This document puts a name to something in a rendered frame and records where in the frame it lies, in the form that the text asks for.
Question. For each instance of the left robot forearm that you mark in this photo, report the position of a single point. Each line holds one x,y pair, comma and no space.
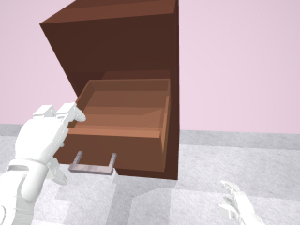
20,187

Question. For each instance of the right robot hand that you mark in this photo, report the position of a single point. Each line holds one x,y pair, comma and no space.
240,203

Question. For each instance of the right robot forearm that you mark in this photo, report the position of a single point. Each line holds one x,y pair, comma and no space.
249,218

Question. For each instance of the left robot hand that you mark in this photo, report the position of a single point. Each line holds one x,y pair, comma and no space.
42,136

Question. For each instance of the drawer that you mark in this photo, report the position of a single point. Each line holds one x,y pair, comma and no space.
128,117

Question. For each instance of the cabinet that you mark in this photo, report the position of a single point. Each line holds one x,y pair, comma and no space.
122,40

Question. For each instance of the handle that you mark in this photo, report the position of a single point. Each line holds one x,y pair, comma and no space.
91,169

